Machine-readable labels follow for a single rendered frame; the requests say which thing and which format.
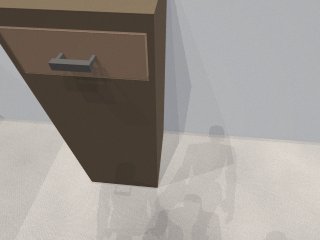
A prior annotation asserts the handle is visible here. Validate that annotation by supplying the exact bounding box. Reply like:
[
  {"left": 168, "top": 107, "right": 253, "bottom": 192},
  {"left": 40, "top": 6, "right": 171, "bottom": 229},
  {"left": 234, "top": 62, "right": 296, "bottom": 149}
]
[{"left": 48, "top": 53, "right": 97, "bottom": 73}]

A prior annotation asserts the drawer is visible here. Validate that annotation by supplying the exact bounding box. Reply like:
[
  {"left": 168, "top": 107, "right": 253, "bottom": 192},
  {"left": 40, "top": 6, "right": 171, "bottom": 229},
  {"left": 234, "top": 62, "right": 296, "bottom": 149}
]
[{"left": 0, "top": 26, "right": 149, "bottom": 80}]

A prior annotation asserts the cabinet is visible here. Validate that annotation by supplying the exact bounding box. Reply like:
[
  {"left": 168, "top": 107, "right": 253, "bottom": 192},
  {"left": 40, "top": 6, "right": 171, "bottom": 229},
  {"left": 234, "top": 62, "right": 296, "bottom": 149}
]
[{"left": 0, "top": 0, "right": 167, "bottom": 188}]

